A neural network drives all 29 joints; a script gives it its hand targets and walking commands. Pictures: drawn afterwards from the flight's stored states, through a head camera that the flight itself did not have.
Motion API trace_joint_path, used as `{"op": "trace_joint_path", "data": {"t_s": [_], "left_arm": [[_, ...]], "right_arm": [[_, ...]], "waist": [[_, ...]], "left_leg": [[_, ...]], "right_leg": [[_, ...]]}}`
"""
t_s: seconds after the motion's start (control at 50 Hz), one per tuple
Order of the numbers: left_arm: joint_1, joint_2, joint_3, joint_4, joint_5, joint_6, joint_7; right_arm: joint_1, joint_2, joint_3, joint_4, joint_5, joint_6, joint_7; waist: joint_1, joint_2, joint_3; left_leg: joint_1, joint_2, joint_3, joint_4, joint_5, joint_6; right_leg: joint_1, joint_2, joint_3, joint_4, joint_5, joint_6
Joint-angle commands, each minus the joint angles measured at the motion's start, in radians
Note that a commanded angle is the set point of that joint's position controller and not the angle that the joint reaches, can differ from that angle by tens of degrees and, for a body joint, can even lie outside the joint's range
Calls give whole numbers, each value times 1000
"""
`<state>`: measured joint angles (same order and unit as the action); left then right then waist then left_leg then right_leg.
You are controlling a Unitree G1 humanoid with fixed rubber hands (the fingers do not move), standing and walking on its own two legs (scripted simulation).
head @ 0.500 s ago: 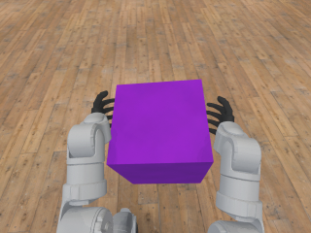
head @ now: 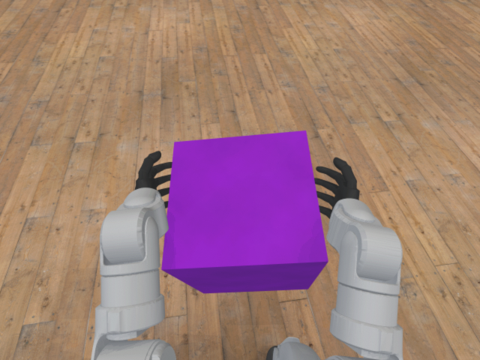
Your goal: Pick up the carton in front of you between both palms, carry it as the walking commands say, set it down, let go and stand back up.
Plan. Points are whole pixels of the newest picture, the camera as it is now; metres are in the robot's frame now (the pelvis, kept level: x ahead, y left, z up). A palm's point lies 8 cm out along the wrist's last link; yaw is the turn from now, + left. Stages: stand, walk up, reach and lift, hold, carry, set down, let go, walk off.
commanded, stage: carry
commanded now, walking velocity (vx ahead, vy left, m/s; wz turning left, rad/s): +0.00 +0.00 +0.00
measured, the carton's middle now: (247, 223) +0.34 +0.00 +0.02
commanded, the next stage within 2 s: hold in 2.00 s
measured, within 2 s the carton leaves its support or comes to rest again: neither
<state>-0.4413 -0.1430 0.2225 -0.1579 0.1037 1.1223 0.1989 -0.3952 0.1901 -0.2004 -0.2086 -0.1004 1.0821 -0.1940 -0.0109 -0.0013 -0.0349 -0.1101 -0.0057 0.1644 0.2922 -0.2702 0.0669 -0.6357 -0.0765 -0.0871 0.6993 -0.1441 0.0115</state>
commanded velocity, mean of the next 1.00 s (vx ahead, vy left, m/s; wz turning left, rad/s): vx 0.00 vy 0.00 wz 0.00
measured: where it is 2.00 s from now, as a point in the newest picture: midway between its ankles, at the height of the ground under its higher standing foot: outside the picture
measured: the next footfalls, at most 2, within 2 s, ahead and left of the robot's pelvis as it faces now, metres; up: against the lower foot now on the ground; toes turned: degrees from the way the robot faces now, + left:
right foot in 0.10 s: +0.26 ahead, -0.09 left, +0.00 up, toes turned +4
left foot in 0.36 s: +0.25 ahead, +0.12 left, +0.00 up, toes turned -5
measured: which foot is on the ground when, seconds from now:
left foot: down 0.00-0.12, up 0.14-0.34, down 0.36-1.00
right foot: up 0.00-0.08, down 0.10-1.00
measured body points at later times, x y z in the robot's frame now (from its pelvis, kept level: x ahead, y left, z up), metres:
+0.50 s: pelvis +0.24 -0.01 -0.01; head +0.20 -0.01 +0.44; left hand +0.51 +0.15 +0.09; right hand +0.51 -0.14 +0.10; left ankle +0.21 +0.11 -0.75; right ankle +0.23 -0.10 -0.75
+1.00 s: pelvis +0.26 +0.01 -0.02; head +0.22 +0.01 +0.43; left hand +0.52 +0.17 +0.08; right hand +0.52 -0.13 +0.08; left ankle +0.21 +0.11 -0.75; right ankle +0.23 -0.10 -0.75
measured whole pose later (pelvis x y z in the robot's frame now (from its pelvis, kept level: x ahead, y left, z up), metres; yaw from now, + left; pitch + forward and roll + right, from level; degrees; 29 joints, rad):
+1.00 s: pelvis +0.26 +0.01 -0.02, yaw +1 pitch +3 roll +0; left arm -0.16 -0.13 0.07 -0.33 0.12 1.26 0.19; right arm -0.13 0.13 -0.04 -0.36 -0.11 1.24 -0.16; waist 0.00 0.00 -0.16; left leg -0.25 0.05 0.14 0.56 -0.36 0.01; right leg -0.26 -0.06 -0.17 0.56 -0.34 -0.01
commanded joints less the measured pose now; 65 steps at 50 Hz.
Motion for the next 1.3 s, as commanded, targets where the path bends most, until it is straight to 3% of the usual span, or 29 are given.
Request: {"op": "trace_joint_path", "data": {"t_s": [0.0, 0.04, 0.06, 0.08, 0.1, 0.12, 0.14, 0.16, 0.2, 0.22, 0.28, 0.32, 0.36, 0.38, 0.4, 0.42, 0.5, 0.6, 0.94, 1.1, 1.28], "left_arm": [[-463, -925, -769, -58, -361, 22, -214], [-419, -921, -789, -101, -381, 46, -226], [-398, -923, -797, -125, -384, 56, -233], [-382, -920, -802, -151, -384, 67, -241], [-355, -916, -799, -167, -384, 79, -250], [-336, -909, -803, -172, -378, 81, -256], [-248, -943, -789, -137, -382, 83, -263], [-214, -977, -785, -156, -386, 77, -271], [-211, -1045, -784, -209, -392, 68, -285], [-210, -1065, -785, -234, -401, 65, -289], [-173, -1062, -791, -285, -412, 61, -296], [-147, -1035, -795, -297, -414, 67, -299], [-121, -1006, -799, -288, -409, 78, -300], [-124, -988, -802, -285, -405, 87, -301], [-146, -977, -808, -289, -408, 97, -301], [-143, -962, -806, -273, -406, 108, -301], [-132, -921, -795, -212, -392, 130, -296], [-172, -947, -797, -201, -400, 127, -293], [-144, -949, -808, -263, -402, 121, -284], [-118, -949, -807, -190, -367, 91, -315], [-165, -961, -769, -49, -314, -47, -367]], "right_arm": [[-435, 857, 729, -23, 337, 62, 218], [-353, 875, 726, -33, 327, 83, 226], [-319, 877, 724, -43, 324, 92, 230], [-293, 879, 726, -51, 323, 99, 235], [-286, 877, 728, -61, 323, 106, 240], [-290, 909, 751, -86, 337, 118, 244], [-249, 900, 750, -97, 342, 126, 245], [-250, 932, 774, -126, 351, 124, 250], [-266, 1000, 799, -188, 375, 114, 264], [-258, 1023, 806, -213, 385, 109, 266], [-206, 1029, 819, -260, 390, 100, 262], [-170, 1010, 822, -270, 383, 104, 258], [-156, 982, 818, -273, 382, 118, 261], [-164, 966, 816, -267, 380, 127, 263], [-176, 951, 811, -252, 378, 135, 265], [-162, 940, 801, -226, 376, 144, 268], [-118, 897, 760, -135, 359, 162, 273], [-162, 919, 759, -131, 366, 158, 271], [-161, 920, 792, -217, 384, 153, 266], [-136, 916, 785, -143, 350, 127, 296], [-199, 917, 751, -26, 304, -8, 346]], "waist": [[-9, 156, -311], [-6, 167, -312], [6, 152, -327], [13, 135, -349], [23, 57, -399], [30, -167, -525], [37, -208, -581], [35, -171, -538], [23, -95, -455], [22, -102, -435], [26, -131, -473], [16, -120, -466], [15, -101, -427], [19, -56, -403], [21, 11, -368], [18, 34, -347], [15, 41, -315], [14, 35, -323], [11, 11, -319], [12, 7, -261], [11, 3, -250]], "left_leg": [[286, 168, -29, 67, 895, 35], [249, 158, 5, 158, 905, 2], [204, 142, 42, 254, 905, -29], [101, 136, 37, 337, 790, -71], [-55, 113, 13, 463, 450, -104], [-323, 35, -60, 672, -143, -127], [-386, -1, -121, 776, -342, -128], [-400, 24, -162, 770, -330, -118], [-345, 90, -175, 505, -276, -101], [-269, 78, -148, 394, -257, -101], [-144, 51, -75, 264, -139, -100], [-68, 64, -40, 143, 72, -103], [1, 114, -55, 77, 231, -107], [-5, 179, -114, 86, 308, -106], [-19, 204, -122, 144, 401, -91], [-30, 210, -120, 159, 446, -83], [-56, 189, -118, 197, 611, -79], [-44, 184, -113, 224, 654, -74], [-70, 171, -117, 222, 449, -50], [-99, 168, -125, 172, 303, -46], [-113, 164, -130, 136, 179, -40]], "right_leg": [[70, 90, -121, -151, 142, 8], [211, 121, -161, -244, 214, 3], [342, 134, -185, -352, 309, -1], [517, 81, -148, -424, 445, -6], [726, -91, 11, -354, 796, -25], [1069, -335, 265, -166, 1293, -191], [1070, -358, 321, -223, 1214, -273], [980, -327, 271, -277, 1060, -270], [817, -259, 167, -353, 754, -181], [735, -230, 123, -383, 650, -154], [675, -207, 49, -373, 507, -154], [615, -172, -10, -329, 445, -128], [531, -127, -29, -299, 255, -77], [503, -103, -39, -281, 156, -47], [488, -84, -24, -273, 164, -29], [490, -89, -13, -253, 205, -25], [492, -91, -1, -180, 402, -19], [482, -84, -4, -161, 401, -14], [481, -89, 11, -172, 276, -28], [451, -91, 22, -223, 163, -33], [431, -93, 30, -264, 57, -38]]}}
